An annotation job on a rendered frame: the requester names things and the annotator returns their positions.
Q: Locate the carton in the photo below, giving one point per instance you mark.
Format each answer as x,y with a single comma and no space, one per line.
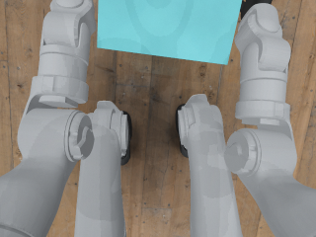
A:
196,30

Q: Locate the right robot forearm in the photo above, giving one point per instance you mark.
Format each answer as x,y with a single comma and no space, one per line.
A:
264,58

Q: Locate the right robot upper arm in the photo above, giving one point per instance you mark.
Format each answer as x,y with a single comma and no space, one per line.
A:
264,161

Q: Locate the left robot upper arm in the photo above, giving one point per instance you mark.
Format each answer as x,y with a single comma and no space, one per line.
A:
51,142

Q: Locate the left robot forearm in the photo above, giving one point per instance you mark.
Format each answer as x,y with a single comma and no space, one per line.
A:
63,57

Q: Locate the robot right hand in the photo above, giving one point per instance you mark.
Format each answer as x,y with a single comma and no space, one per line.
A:
245,6

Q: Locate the left robot shin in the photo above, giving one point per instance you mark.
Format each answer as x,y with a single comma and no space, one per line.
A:
107,105

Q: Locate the right robot thigh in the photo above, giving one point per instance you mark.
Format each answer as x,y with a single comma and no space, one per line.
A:
214,210

